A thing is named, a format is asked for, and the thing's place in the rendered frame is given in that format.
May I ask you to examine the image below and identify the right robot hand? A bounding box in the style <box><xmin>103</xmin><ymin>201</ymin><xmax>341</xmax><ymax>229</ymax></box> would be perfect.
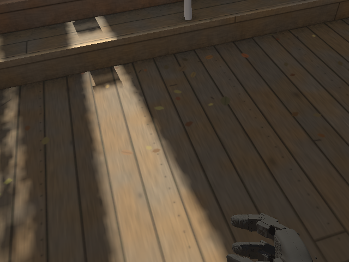
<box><xmin>226</xmin><ymin>213</ymin><xmax>317</xmax><ymax>262</ymax></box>

